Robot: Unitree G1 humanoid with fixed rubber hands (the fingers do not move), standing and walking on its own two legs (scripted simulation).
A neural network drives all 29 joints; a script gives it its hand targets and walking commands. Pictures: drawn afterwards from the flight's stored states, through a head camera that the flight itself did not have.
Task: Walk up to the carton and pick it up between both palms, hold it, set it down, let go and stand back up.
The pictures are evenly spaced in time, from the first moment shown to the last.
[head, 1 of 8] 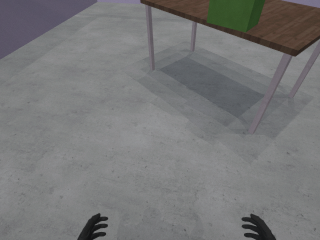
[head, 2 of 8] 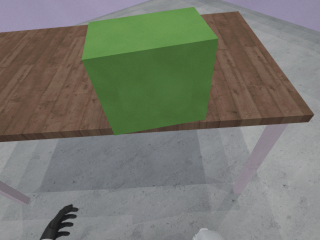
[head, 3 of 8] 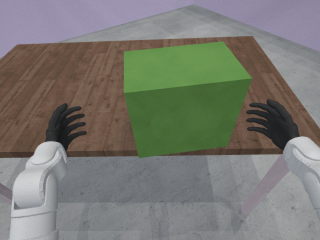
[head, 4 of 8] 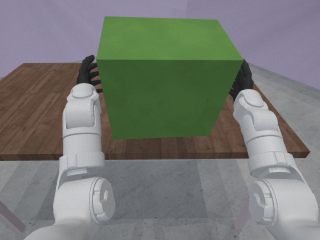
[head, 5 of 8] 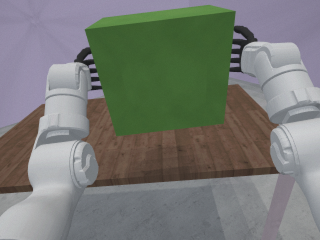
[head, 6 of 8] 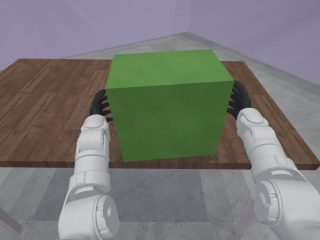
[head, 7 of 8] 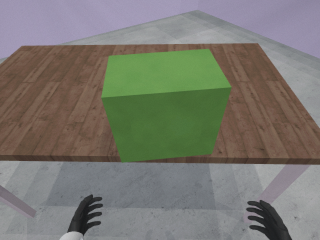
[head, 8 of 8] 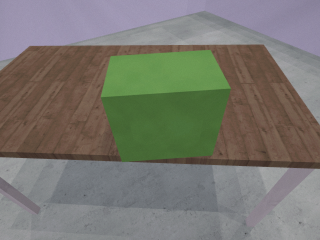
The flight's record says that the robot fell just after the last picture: no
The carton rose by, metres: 0.31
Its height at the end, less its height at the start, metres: +0.00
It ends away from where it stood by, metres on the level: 0.07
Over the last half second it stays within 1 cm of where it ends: yes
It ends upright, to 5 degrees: yes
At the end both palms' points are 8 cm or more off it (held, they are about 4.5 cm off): yes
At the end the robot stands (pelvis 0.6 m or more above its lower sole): yes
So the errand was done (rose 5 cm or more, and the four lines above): yes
